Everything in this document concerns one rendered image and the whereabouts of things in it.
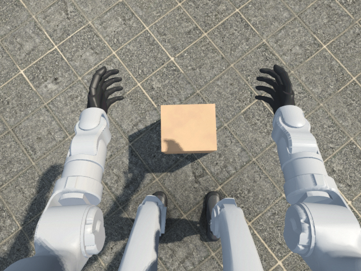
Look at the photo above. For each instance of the left robot foot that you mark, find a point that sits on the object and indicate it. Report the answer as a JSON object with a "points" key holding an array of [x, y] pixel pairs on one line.
{"points": [[162, 196]]}

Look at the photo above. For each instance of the robot left hand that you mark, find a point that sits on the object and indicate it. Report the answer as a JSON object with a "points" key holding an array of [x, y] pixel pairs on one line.
{"points": [[98, 95]]}

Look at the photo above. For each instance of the right robot upper arm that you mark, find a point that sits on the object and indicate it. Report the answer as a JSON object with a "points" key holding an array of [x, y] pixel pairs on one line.
{"points": [[326, 236]]}

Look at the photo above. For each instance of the left robot upper arm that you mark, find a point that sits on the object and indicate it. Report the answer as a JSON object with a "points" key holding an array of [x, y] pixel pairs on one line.
{"points": [[67, 236]]}

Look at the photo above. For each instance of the robot right hand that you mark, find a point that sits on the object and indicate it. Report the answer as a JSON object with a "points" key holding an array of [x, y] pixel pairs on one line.
{"points": [[282, 93]]}

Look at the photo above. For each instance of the robot left thigh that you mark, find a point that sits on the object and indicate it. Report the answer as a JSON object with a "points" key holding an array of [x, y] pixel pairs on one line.
{"points": [[141, 251]]}

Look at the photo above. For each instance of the right robot forearm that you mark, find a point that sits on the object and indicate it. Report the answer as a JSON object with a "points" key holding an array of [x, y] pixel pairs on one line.
{"points": [[306, 179]]}

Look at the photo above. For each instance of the carton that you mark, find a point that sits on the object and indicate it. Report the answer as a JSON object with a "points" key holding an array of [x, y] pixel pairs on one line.
{"points": [[188, 129]]}

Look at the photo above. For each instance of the left robot forearm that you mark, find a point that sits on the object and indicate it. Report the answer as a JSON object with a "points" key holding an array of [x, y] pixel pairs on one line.
{"points": [[80, 182]]}

